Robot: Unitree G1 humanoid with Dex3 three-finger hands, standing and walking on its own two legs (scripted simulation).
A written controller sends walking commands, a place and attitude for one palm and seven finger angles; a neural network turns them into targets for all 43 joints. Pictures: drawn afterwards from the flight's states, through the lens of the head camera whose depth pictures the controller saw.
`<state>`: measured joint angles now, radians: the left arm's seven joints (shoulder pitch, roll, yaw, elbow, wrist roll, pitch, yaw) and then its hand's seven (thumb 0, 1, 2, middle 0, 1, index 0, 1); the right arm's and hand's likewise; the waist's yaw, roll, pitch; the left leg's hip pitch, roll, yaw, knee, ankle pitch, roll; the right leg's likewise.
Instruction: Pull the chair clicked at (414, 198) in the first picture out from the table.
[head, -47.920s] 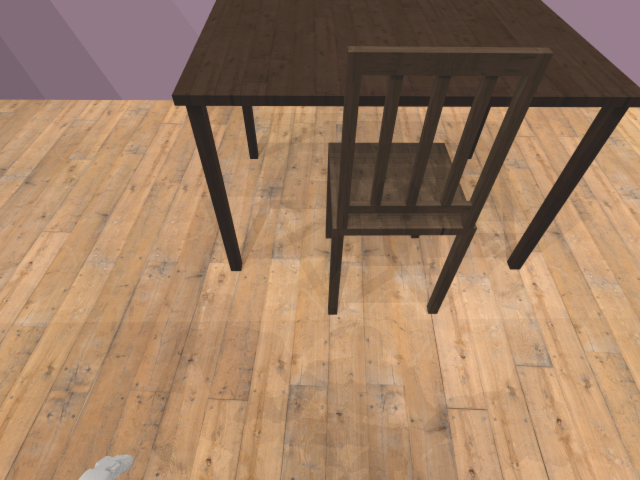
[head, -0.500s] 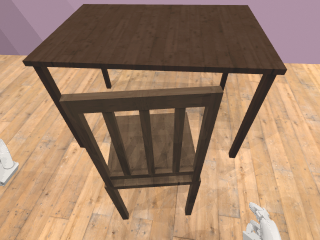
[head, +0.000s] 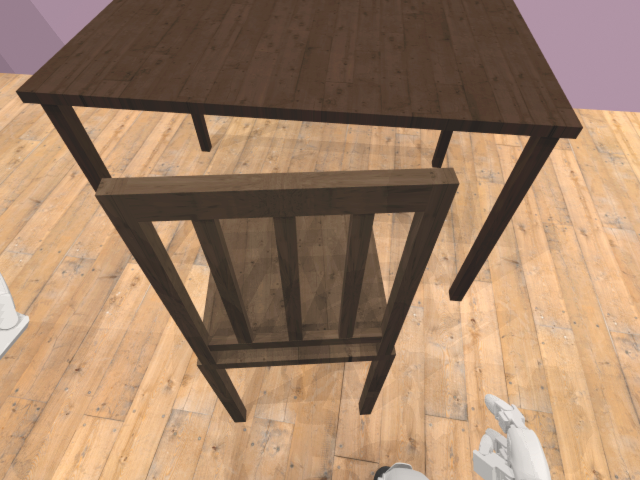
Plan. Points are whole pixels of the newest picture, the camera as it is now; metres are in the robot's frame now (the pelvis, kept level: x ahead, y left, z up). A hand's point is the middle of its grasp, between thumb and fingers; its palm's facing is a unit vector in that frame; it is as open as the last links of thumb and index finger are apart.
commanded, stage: step back with the hand held close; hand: left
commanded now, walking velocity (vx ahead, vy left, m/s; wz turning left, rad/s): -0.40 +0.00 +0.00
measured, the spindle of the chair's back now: (291, 287) +0.38 +0.07 -0.03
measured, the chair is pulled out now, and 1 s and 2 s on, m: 0.25 0.25 0.25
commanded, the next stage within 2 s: stop stepping back and stand still in 1.24 s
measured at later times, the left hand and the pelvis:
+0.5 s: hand out of the picture +0.19 +0.27 +0.19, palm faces +0.48 -0.74 -0.48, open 7.4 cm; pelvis -0.01 +0.01 +0.00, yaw +0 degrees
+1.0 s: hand out of the picture +0.15 +0.25 +0.20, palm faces +0.44 -0.78 -0.45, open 7.4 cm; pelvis -0.06 +0.00 +0.01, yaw +0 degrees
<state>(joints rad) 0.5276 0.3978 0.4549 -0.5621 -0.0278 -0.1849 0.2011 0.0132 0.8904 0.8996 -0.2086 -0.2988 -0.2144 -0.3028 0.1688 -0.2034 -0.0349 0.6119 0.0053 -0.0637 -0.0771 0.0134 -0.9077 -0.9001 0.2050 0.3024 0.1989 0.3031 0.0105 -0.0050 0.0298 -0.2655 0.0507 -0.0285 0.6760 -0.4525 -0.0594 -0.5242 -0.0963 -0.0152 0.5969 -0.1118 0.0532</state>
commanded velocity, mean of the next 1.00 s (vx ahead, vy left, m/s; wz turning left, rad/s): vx -0.40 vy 0.00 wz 0.00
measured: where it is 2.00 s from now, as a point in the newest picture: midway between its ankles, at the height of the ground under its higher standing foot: outside the picture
